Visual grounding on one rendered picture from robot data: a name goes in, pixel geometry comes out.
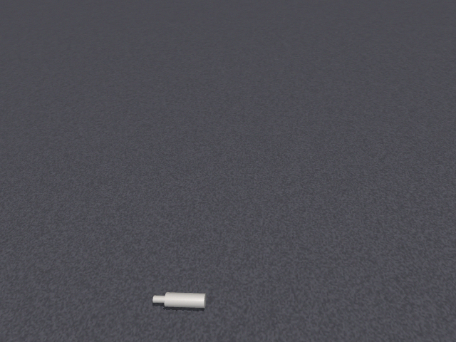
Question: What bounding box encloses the bottle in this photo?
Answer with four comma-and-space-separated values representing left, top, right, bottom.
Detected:
152, 292, 206, 308

